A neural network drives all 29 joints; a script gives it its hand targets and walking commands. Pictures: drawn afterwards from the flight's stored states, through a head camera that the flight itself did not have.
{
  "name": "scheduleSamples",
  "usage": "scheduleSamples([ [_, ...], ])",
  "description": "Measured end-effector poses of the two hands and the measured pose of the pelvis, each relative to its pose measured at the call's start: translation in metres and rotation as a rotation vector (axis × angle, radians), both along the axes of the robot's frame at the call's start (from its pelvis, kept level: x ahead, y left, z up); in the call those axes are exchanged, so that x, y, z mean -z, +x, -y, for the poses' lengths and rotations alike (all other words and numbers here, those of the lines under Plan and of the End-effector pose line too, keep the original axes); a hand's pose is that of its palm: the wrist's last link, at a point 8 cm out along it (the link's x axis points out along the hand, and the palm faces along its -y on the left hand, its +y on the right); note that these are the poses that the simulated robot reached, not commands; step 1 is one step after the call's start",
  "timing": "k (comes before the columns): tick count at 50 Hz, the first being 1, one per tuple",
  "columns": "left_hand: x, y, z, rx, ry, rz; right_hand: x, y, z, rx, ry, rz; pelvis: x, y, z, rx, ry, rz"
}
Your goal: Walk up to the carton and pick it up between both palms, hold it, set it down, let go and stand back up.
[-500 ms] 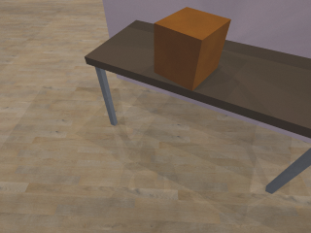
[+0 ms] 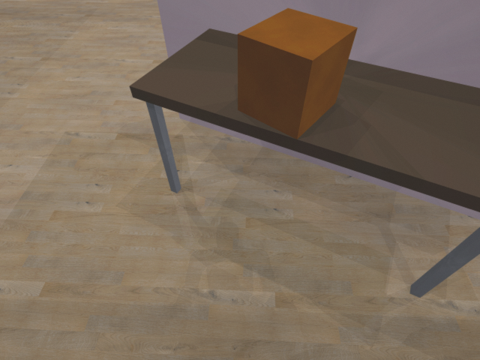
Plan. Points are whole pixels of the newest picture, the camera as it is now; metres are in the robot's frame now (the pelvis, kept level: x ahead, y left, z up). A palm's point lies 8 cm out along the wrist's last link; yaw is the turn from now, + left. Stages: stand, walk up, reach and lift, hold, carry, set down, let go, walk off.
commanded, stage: stand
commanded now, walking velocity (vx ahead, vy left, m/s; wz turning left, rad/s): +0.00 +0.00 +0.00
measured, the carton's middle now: (292, 72) +0.91 -0.17 +0.00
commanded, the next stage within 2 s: none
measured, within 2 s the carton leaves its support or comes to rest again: neither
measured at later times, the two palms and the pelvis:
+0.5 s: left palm out of the picture +0.02 +0.24 -0.14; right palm out of the picture +0.02 -0.24 -0.14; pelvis +0.01 +0.00 +0.00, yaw +0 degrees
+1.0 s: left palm out of the picture +0.01 +0.23 -0.14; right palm out of the picture +0.02 -0.23 -0.14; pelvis +0.01 +0.00 +0.00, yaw +0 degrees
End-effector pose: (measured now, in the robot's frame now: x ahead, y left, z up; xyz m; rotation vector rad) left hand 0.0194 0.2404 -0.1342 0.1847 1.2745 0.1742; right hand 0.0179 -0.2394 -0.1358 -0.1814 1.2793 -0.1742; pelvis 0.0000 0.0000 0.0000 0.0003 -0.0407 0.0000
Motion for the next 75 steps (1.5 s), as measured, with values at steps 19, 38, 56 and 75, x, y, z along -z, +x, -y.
scheduleSamples([
  [19, 0.002, -0.002, 0.003, -0.015, -0.005, -0.020, 0.002, 0.006, -0.002, 0.002, 0.003, -0.004, 0.000, 0.005, 0.000, -0.001, 0.000, 0.002],
  [38, 0.003, -0.002, 0.007, -0.024, -0.011, -0.037, 0.003, 0.004, -0.004, 0.002, 0.005, -0.032, -0.001, 0.007, 0.001, -0.004, 0.000, 0.001],
  [56, 0.003, -0.007, 0.010, -0.033, -0.012, -0.058, 0.004, 0.000, -0.005, 0.007, 0.012, -0.051, -0.002, 0.008, 0.002, -0.006, 0.001, 0.001],
  [75, 0.004, -0.008, 0.016, -0.027, -0.025, -0.062, 0.004, -0.005, -0.009, 0.019, 0.023, -0.063, -0.003, 0.010, 0.004, 0.000, -0.001, 0.000],
])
